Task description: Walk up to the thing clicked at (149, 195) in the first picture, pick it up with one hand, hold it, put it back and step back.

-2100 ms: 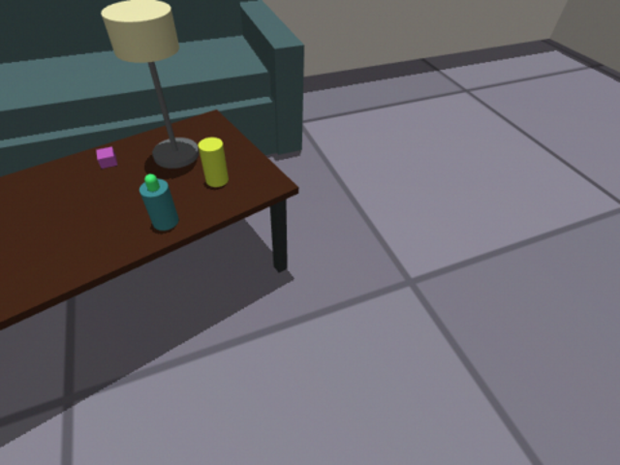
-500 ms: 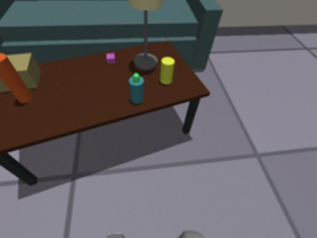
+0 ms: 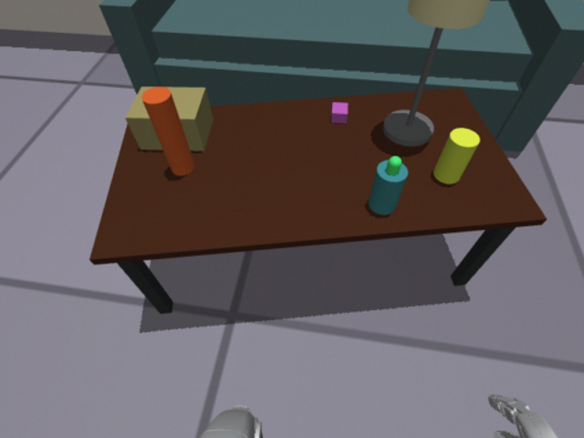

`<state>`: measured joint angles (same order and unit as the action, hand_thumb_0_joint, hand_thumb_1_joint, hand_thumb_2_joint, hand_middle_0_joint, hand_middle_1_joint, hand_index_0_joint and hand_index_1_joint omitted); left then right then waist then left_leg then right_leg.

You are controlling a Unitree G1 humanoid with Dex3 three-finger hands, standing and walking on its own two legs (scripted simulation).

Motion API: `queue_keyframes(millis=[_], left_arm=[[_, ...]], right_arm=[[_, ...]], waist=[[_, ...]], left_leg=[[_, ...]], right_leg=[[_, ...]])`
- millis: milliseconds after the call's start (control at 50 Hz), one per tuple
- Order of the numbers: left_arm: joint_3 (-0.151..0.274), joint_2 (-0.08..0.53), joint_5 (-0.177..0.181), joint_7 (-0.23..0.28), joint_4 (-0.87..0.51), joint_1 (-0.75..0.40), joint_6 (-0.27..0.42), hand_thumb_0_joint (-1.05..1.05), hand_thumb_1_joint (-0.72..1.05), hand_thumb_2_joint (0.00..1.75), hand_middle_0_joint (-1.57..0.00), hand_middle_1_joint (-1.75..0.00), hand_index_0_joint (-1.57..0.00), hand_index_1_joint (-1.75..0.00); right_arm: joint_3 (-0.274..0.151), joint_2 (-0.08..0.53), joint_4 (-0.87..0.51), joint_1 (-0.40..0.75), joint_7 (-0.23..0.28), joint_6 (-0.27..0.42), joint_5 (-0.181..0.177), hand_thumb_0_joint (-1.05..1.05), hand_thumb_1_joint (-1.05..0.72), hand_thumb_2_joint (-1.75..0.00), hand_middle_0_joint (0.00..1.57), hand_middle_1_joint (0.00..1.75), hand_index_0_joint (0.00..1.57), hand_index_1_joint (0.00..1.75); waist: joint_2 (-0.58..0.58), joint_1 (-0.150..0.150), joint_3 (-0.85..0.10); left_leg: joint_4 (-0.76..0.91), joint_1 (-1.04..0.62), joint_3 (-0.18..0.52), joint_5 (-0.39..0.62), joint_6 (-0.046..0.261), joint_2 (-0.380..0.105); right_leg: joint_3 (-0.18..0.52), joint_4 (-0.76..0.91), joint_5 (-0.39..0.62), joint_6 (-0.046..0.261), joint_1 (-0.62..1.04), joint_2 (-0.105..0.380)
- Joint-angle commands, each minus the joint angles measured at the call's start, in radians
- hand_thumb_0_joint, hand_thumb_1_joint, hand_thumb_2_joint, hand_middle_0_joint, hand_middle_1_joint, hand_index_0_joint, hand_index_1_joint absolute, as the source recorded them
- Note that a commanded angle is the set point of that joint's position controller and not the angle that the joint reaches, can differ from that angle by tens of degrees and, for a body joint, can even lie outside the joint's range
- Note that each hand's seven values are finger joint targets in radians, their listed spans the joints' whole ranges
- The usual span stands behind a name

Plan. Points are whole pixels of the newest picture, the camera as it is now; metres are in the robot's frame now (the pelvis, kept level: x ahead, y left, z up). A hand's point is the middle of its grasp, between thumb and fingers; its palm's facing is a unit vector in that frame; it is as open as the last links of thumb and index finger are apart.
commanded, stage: walk up
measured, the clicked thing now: (388, 182) +0.70 -0.22 -0.21
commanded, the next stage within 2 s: stand in 1.40 s
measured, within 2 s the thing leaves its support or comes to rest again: neither
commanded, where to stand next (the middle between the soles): +0.06 +0.00 m, yaw -1 degrees
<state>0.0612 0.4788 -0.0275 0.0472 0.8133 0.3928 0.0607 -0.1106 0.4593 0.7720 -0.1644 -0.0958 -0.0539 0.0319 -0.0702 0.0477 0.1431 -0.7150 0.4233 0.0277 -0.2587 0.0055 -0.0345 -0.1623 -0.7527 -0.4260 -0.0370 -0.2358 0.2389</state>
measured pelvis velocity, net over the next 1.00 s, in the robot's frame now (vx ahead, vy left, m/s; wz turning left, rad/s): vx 0.02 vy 0.02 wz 0.02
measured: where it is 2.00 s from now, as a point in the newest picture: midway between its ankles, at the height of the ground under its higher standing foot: outside the picture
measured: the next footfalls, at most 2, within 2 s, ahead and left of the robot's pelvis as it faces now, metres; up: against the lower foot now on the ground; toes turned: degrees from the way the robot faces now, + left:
right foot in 0.36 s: +0.06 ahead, -0.09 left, +0.00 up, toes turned -2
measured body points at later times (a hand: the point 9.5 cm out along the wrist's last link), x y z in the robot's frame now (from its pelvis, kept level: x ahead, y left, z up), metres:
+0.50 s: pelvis +0.02 +0.04 +0.01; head +0.06 +0.04 +0.46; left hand +0.08 +0.35 -0.12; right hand +0.15 -0.26 -0.11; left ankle +0.08 +0.14 -0.71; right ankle +0.02 -0.09 -0.71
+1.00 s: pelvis +0.02 +0.02 +0.03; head +0.03 +0.03 +0.48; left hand +0.10 +0.32 -0.10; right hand +0.12 -0.28 -0.09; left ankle +0.08 +0.14 -0.71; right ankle +0.02 -0.09 -0.71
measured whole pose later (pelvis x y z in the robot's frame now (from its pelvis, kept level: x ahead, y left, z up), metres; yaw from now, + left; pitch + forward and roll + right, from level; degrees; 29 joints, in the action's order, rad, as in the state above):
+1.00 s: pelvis +0.02 +0.02 +0.03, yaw +1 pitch -3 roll -1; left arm 0.01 0.35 0.00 -0.02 1.10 0.09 -0.02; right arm 0.01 0.36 1.11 -0.10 0.00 0.03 0.01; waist 0.00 0.00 0.06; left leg -0.40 0.22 0.03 -0.13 0.00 0.00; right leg -0.05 -0.40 -0.22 0.00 -0.13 0.01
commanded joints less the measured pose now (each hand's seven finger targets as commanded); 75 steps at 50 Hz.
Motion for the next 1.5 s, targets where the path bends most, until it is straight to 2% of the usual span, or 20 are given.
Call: queue_keyframes(millis=[0, 20, 40, 60, 100, 160, 220, 280, 320, 340, 360, 380, 400, 460, 500, 600, 760, 1060, 1260, 1480], left_arm=[[0.032, 0.158, 0.026, 0.014, -0.094, 0.000, -0.014, 0.00, 0.90, 0.90, -0.20, -0.30, -0.20, -0.30], [0.038, 0.204, 0.022, 0.015, -0.070, -0.033, -0.020, 0.00, 0.90, 0.90, -0.20, -0.30, -0.20, -0.30], [0.039, 0.192, 0.025, 0.008, -0.047, -0.016, -0.023, 0.00, 0.90, 0.90, -0.20, -0.30, -0.20, -0.30], [0.036, 0.167, 0.032, 0.005, -0.017, 0.012, -0.023, 0.00, 0.90, 0.90, -0.20, -0.30, -0.20, -0.30], [0.037, 0.153, 0.028, -0.008, 0.028, 0.054, -0.024, 0.00, 0.90, 0.90, -0.20, -0.30, -0.20, -0.30], [0.034, 0.132, 0.021, -0.016, 0.033, 0.001, -0.032, 0.00, 0.90, 0.90, -0.20, -0.30, -0.20, -0.30], [0.036, 0.127, 0.018, -0.018, 0.033, -0.022, -0.049, 0.00, 0.90, 0.90, -0.20, -0.30, -0.20, -0.30], [0.041, 0.121, 0.012, -0.028, 0.034, -0.059, -0.060, 0.00, 0.90, 0.90, -0.20, -0.30, -0.20, -0.30], [0.038, 0.117, 0.007, -0.032, 0.045, -0.061, -0.055, 0.00, 0.90, 0.90, -0.20, -0.30, -0.20, -0.30], [0.041, 0.129, 0.003, -0.033, 0.047, -0.064, -0.047, 0.00, 0.90, 0.90, -0.20, -0.30, -0.20, -0.30], [0.044, 0.159, -0.002, -0.033, 0.042, -0.100, -0.040, 0.00, 0.90, 0.90, -0.20, -0.30, -0.20, -0.30], [0.045, 0.175, 0.004, -0.040, 0.035, -0.170, -0.041, 0.00, 0.90, 0.90, -0.20, -0.30, -0.20, -0.30], [0.030, 0.154, 0.005, -0.044, 0.020, -0.220, -0.039, 0.00, 0.90, 0.90, -0.20, -0.30, -0.20, -0.30], [0.012, 0.123, 0.014, -0.046, 0.050, -0.217, -0.040, 0.00, 0.90, 0.90, -0.20, -0.30, -0.20, -0.30], [0.011, 0.120, 0.013, -0.048, 0.072, -0.233, -0.044, 0.00, 0.90, 0.90, -0.20, -0.30, -0.20, -0.30], [0.001, 0.107, 0.022, -0.055, 0.108, -0.279, -0.049, 0.00, 0.90, 0.90, -0.20, -0.30, -0.20, -0.30], [-0.004, 0.097, 0.027, -0.061, 0.180, -0.322, -0.049, 0.00, 0.90, 0.90, -0.20, -0.30, -0.20, -0.30], [0.003, 0.087, 0.022, -0.061, 0.249, -0.355, -0.052, 0.00, 0.90, 0.90, -0.20, -0.30, -0.20, -0.30], [0.007, 0.084, 0.024, -0.057, 0.263, -0.344, -0.053, 0.00, 0.90, 0.90, -0.20, -0.30, -0.20, -0.30], [-0.013, 0.074, 0.017, -0.050, 0.286, -0.335, -0.036, 0.00, 0.90, 0.90, -0.20, -0.30, -0.20, -0.30]], right_arm=[[-0.083, 0.330, -0.056, -0.167, 0.054, 0.039, -0.027, 0.00, -0.90, -0.90, 0.20, 0.30, 0.20, 0.30], [-0.083, 0.312, -0.057, -0.126, 0.061, 0.036, -0.036, 0.00, -0.90, -0.90, 0.20, 0.30, 0.20, 0.30], [-0.057, 0.242, -0.067, -0.078, 0.074, 0.037, -0.036, 0.00, -0.90, -0.90, 0.20, 0.30, 0.20, 0.30], [-0.038, 0.214, -0.065, -0.036, 0.086, 0.042, -0.029, 0.00, -0.90, -0.90, 0.20, 0.30, 0.20, 0.30], [-0.018, 0.206, -0.052, -0.008, 0.091, 0.061, -0.034, 0.00, -0.90, -0.90, 0.20, 0.30, 0.20, 0.30], [-0.001, 0.179, -0.036, -0.027, 0.100, 0.077, -0.031, 0.00, -0.90, -0.90, 0.20, 0.30, 0.20, 0.30], [0.005, 0.190, -0.037, 0.003, 0.113, 0.082, -0.035, 0.00, -0.90, -0.90, 0.20, 0.30, 0.20, 0.30], [0.008, 0.195, -0.031, 0.016, 0.124, 0.082, -0.033, 0.00, -0.90, -0.90, 0.20, 0.30, 0.20, 0.30], [0.017, 0.182, -0.030, 0.047, 0.126, 0.084, -0.033, 0.00, -0.90, -0.90, 0.20, 0.30, 0.20, 0.30], [0.027, 0.162, -0.022, 0.040, 0.124, 0.085, -0.036, 0.00, -0.90, -0.90, 0.20, 0.30, 0.20, 0.30], [0.037, 0.129, -0.015, 0.044, 0.123, 0.088, -0.042, 0.00, -0.90, -0.90, 0.20, 0.30, 0.20, 0.30], [0.035, 0.125, 0.007, 0.045, 0.123, 0.084, -0.045, 0.00, -0.90, -0.90, 0.20, 0.30, 0.20, 0.30], [0.036, 0.117, 0.033, 0.032, 0.123, 0.085, -0.040, 0.00, -0.90, -0.90, 0.20, 0.30, 0.20, 0.30], [0.041, 0.137, 0.067, 0.064, 0.113, 0.102, -0.032, 0.00, -0.90, -0.90, 0.20, 0.30, 0.20, 0.30], [0.052, 0.130, 0.091, 0.071, 0.111, 0.106, -0.032, 0.00, -0.90, -0.90, 0.20, 0.30, 0.20, 0.30], [0.066, 0.126, 0.147, 0.098, 0.106, 0.107, -0.028, 0.00, -0.90, -0.90, 0.20, 0.30, 0.20, 0.30], [0.080, 0.119, 0.220, 0.123, 0.104, 0.113, -0.027, 0.00, -0.90, -0.90, 0.20, 0.30, 0.20, 0.30], [0.074, 0.112, 0.287, 0.131, 0.112, 0.109, -0.023, 0.00, -0.90, -0.90, 0.20, 0.30, 0.20, 0.30], [0.073, 0.106, 0.299, 0.136, 0.115, 0.104, -0.026, 0.00, -0.90, -0.90, 0.20, 0.30, 0.20, 0.30], [0.081, 0.102, 0.320, 0.144, 0.107, 0.094, -0.024, 0.00, -0.90, -0.90, 0.20, 0.30, 0.20, 0.30]], waist=[[-0.218, -0.126, -0.296], [-0.115, -0.108, -0.239], [-0.030, -0.073, -0.188], [-0.037, -0.043, -0.150], [-0.081, -0.020, -0.139], [-0.063, -0.036, -0.163], [-0.077, -0.025, -0.187], [-0.076, -0.027, -0.187], [-0.048, -0.010, -0.185], [-0.012, -0.002, -0.186], [0.077, -0.014, -0.195], [0.127, -0.037, -0.175], [0.123, -0.059, -0.167], [0.093, -0.037, -0.189], [0.113, -0.033, -0.181], [0.073, -0.033, -0.146], [0.063, -0.029, -0.148], [0.072, -0.045, -0.163], [0.071, -0.040, -0.200], [0.049, -0.043, -0.151]], left_leg=[[0.352, -0.313, 0.612, 0.099, 0.276, -0.320], [0.367, -0.249, 0.580, -0.015, 0.299, -0.307], [0.306, -0.232, 0.436, 0.033, 0.265, -0.250], [0.273, -0.160, 0.368, 0.042, 0.231, -0.208], [0.245, -0.103, 0.317, 0.146, 0.210, -0.191], [0.219, -0.103, 0.305, 0.349, 0.213, -0.212], [0.200, -0.099, 0.308, 0.416, 0.213, -0.231], [0.198, -0.077, 0.324, 0.319, 0.195, -0.219], [0.179, -0.055, 0.294, 0.210, 0.160, -0.185], [0.154, -0.027, 0.263, 0.182, 0.123, -0.161], [0.113, 0.003, 0.199, 0.114, 0.079, -0.098], [0.058, -0.095, 0.111, -0.013, 0.043, -0.001], [0.065, -0.171, 0.076, -0.039, 0.033, 0.013], [0.167, -0.168, 0.155, 0.084, 0.072, -0.057], [0.206, -0.126, 0.174, 0.083, 0.080, -0.077], [0.306, -0.121, 0.168, -0.031, 0.054, -0.067], [0.393, -0.159, 0.156, -0.004, 0.031, -0.075], [0.409, -0.227, 0.122, 0.087, 0.024, -0.075], [0.385, -0.279, 0.100, 0.239, 0.025, -0.086], [0.460, -0.267, 0.123, 0.116, 0.013, -0.090]], right_leg=[[0.116, -0.438, -0.257, 0.075, -0.328, -0.163], [0.179, -0.483, -0.211, 0.076, -0.316, -0.125], [0.191, -0.471, -0.155, 0.077, -0.330, -0.105], [0.209, -0.420, -0.124, 0.078, -0.303, -0.094], [0.189, -0.284, -0.060, 0.079, -0.221, -0.088], [0.166, -0.166, -0.066, 0.066, -0.147, -0.135], [0.165, -0.134, -0.042, 0.072, -0.107, -0.158], [0.165, -0.071, -0.042, 0.084, -0.070, -0.183], [0.162, 0.083, 0.047, 0.095, -0.006, -0.195], [0.209, 0.174, 0.148, 0.107, 0.056, -0.168], [0.323, 0.226, 0.227, 0.144, 0.062, -0.087], [0.377, 0.256, 0.224, 0.197, -0.059, -0.031], [0.375, 0.257, 0.232, 0.201, -0.116, -0.013], [0.275, 0.229, 0.233, 0.120, -0.042, -0.099], [0.258, 0.244, 0.214, 0.110, 0.020, -0.113], [0.260, 0.315, 0.131, 0.113, 0.036, -0.107], [0.250, 0.410, 0.169, 0.094, 0.097, -0.106], [0.240, 0.473, 0.227, 0.079, 0.110, -0.103], [0.229, 0.473, 0.315, 0.071, 0.136, -0.100], [0.235, 0.498, 0.220, 0.057, 0.126, -0.106]])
